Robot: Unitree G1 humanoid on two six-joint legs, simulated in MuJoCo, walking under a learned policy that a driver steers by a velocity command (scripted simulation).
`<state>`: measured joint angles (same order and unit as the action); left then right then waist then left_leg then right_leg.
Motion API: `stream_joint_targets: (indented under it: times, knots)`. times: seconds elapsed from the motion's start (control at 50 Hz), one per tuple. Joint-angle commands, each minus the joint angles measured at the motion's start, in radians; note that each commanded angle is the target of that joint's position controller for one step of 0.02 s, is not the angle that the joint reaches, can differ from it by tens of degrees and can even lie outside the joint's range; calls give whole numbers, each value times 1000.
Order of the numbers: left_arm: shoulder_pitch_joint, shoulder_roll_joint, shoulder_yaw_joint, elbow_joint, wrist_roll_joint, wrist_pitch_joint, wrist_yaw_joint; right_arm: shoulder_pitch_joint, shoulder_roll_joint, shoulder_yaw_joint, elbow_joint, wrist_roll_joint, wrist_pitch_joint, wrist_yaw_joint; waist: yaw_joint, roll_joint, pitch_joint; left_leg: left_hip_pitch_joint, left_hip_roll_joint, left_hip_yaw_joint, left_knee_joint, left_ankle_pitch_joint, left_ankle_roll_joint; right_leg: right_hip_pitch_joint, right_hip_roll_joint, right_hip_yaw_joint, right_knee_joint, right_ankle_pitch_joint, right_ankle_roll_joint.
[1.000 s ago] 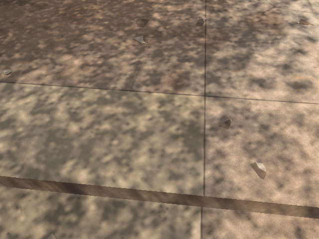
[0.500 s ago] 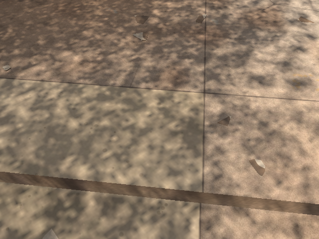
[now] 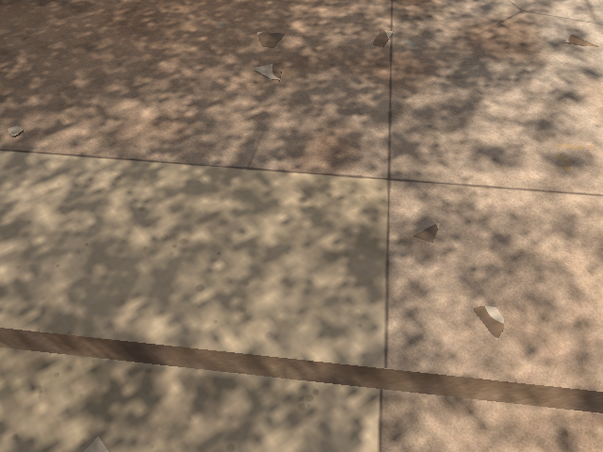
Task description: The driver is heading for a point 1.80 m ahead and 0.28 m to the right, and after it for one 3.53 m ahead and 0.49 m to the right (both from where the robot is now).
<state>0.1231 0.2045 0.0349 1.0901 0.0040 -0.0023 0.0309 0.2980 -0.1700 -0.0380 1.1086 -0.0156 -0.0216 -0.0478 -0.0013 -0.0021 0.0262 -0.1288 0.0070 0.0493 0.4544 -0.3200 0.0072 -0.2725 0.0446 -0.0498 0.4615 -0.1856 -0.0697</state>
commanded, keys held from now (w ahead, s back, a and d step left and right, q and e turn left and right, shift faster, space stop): w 0.22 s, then no key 0.78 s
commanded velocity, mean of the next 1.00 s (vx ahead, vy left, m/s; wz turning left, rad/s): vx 0.12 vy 0.00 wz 0.00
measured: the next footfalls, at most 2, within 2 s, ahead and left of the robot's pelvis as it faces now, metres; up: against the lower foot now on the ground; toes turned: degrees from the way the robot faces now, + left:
right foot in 0.32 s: +0.16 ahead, -0.11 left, +0.00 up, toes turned -3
left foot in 0.68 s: +0.24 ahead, +0.08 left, +0.00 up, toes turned +2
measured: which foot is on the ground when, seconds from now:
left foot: down 0.00-0.34, up 0.36-0.66, down 0.68-1.00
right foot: down 0.00-0.14, up 0.16-0.30, down 0.32-1.00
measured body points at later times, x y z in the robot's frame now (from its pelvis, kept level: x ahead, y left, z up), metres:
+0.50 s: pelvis +0.13 -0.04 +0.00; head +0.16 -0.06 +0.45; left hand +0.15 +0.20 -0.14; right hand +0.13 -0.27 -0.16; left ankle +0.06 +0.08 -0.67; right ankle +0.12 -0.10 -0.74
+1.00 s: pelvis +0.19 -0.02 +0.00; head +0.21 -0.02 +0.45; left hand +0.20 +0.22 -0.16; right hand +0.28 -0.27 -0.15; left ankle +0.20 +0.08 -0.74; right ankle +0.12 -0.11 -0.74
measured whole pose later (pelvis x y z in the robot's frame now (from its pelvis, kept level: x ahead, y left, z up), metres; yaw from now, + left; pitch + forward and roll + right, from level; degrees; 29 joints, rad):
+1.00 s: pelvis +0.19 -0.02 +0.00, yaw +1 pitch +0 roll +0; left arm 0.25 0.20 0.03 1.10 0.00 -0.01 0.03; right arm 0.13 -0.20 -0.06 1.07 0.01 -0.02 -0.04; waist 0.00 0.00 0.04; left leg -0.25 -0.01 0.04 0.50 -0.24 0.03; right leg -0.07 0.04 -0.07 0.42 -0.34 -0.05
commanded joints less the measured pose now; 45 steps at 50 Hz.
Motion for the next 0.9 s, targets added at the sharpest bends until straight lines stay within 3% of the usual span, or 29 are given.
stream_joint_targets:
  times: [0.02,0.06,0.12,0.16,0.18,0.2,0.22,0.24,0.26,0.3,0.32,0.34,0.36,0.38,0.4,0.42,0.46,0.5,0.56,0.6,0.64,0.66,0.68,0.7,0.72,0.74,0.76,0.82,0.9]
  knots:
    - [111,80,9,9,23,4,-2,96,-49,0,-10,-35,12,10,18,15,24,-117,51,-97,-102,-266,74,55,-113,166,-126,-381,-45]
    - [77,112,18,-19,18,5,-9,81,-85,-4,-37,-24,10,18,7,-8,102,-168,52,-121,-89,-351,102,-10,-118,198,-135,-506,-64]
    - [34,81,14,-56,10,-16,-24,148,-93,-6,-29,-14,-10,22,-32,38,98,-48,91,-205,-154,-293,137,-94,-101,188,-90,-393,-57]
    - [-52,56,10,-103,16,-39,-38,239,-148,-25,2,-9,-20,18,-77,152,117,127,221,-398,-305,-367,199,-268,-5,30,112,-236,-17]
    - [-76,61,11,-123,29,-49,-43,237,-170,-36,7,-11,-22,15,-76,168,167,151,294,-453,-333,-346,227,-339,-22,-19,180,-201,-12]
    - [-81,73,15,-139,33,-58,-46,243,-164,-37,8,-14,-25,15,-77,155,184,149,328,-473,-333,-290,246,-370,-54,-1,227,-221,-16]
    - [-71,115,31,-134,-65,-92,-32,206,-218,-58,-14,63,-47,4,-45,120,192,141,347,-464,-272,-115,241,-400,-83,40,273,-215,-13]
    - [-44,70,15,-144,19,-86,-46,224,-145,-35,5,-21,-43,12,-47,131,161,216,321,-409,-272,19,236,-403,-78,17,250,-252,-14]
    - [-26,50,16,-141,25,-87,-50,211,-124,-32,4,-33,-42,14,-35,129,161,196,291,-342,-236,175,211,-346,-71,-1,201,-228,-11]
    - [118,18,16,-96,10,-91,-46,131,-128,-30,-10,-12,-37,20,43,102,102,40,190,-181,-108,425,133,-13,3,-71,36,-46,-16]
    - [224,45,31,-59,11,-92,-38,134,-121,-26,-8,-4,-41,24,79,57,41,-56,128,-106,29,544,92,201,11,-39,5,35,-22]
    - [361,137,54,-44,24,-94,-23,127,-106,-15,-33,4,-48,28,131,-66,-53,-193,49,-26,256,385,36,376,-168,190,-56,104,-64]
    - [471,255,79,-14,26,-80,-17,181,-58,-8,-41,13,-46,23,143,-288,-111,-355,-81,57,567,-183,-3,467,-418,509,-155,453,-201]
    - [424,190,61,-12,10,-70,-16,133,-85,-18,-41,-9,-32,16,97,-129,-65,-375,-32,-58,709,-283,14,378,-439,501,-124,639,-226]
    - [328,141,43,-39,11,-74,-16,101,-45,-9,-47,-14,-29,19,58,-47,-5,-379,-3,-85,743,-230,22,292,-406,381,-103,732,-215]
    - [259,98,26,-56,15,-77,-15,91,-22,-2,-45,-11,-30,24,28,-14,5,-358,26,-92,700,-166,26,240,-360,292,-120,743,-182]
    - [191,38,-5,-64,18,-80,-7,92,-39,-5,-41,-14,-17,31,-16,-56,6,-289,45,-75,573,-91,18,184,-281,177,-158,739,-128]
    - [201,34,-24,-51,21,-87,1,96,-31,-1,-34,-5,1,32,-37,-75,-22,-221,24,-53,441,-55,5,184,-249,115,-145,850,-111]
    - [219,66,-33,-34,16,-82,10,49,-20,12,-38,5,18,17,-33,-96,-39,-158,-1,-23,245,-20,1,191,-234,80,-114,898,-107]
    - [240,60,-39,-21,11,-71,11,26,-36,14,-38,11,24,8,-19,-115,-51,-110,-5,-10,170,40,7,184,-234,85,-101,826,-101]
    - [224,46,-46,-17,1,-59,9,16,-33,19,-33,7,24,7,-36,-92,-31,-14,9,-11,46,166,20,112,-229,96,-98,614,-73]
    - [223,48,-46,-16,0,-55,8,9,-46,21,-32,-1,22,7,-42,-58,-16,50,35,-45,-27,283,26,59,-211,104,-105,427,-41]
    - [236,47,-44,-20,4,-53,6,0,-86,16,-35,-10,15,7,-26,-15,-8,109,99,-112,-52,395,30,7,-178,108,-114,203,-15]
    - [239,161,1,-22,-15,-51,-7,-114,-184,-14,-86,29,21,3,33,61,40,63,93,-114,20,460,57,-32,-87,90,-153,12,-1]
    - [271,89,-12,-14,-6,-44,-5,-145,-178,-21,-84,44,21,3,38,128,38,22,84,-107,30,357,79,-11,-78,68,-174,-33,14]
    - [251,61,-16,-6,-6,-39,-3,-130,-120,-16,-78,42,19,5,10,88,66,-8,70,-113,15,340,74,3,-65,52,-150,-16,17]
    - [252,44,-16,-1,-9,-36,-2,-113,-94,-14,-69,33,14,6,7,56,62,0,69,-114,12,389,68,5,-67,47,-127,52,15]
    - [267,47,-9,9,0,-24,-1,-94,-102,-26,-60,30,-4,8,5,29,-16,36,69,-114,35,512,82,68,-77,48,-95,196,16]
    - [226,65,-1,-2,-2,-17,3,-131,-115,-34,-67,30,-3,6,4,20,-53,25,69,-113,31,537,89,119,-85,53,-83,236,16]
Velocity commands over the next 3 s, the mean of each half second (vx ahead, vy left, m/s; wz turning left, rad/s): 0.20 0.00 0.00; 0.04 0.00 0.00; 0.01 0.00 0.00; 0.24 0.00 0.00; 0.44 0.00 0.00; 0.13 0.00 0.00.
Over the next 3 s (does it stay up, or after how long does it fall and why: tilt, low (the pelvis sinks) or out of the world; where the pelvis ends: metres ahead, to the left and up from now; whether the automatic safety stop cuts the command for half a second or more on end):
stays up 0.75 -0.04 0.09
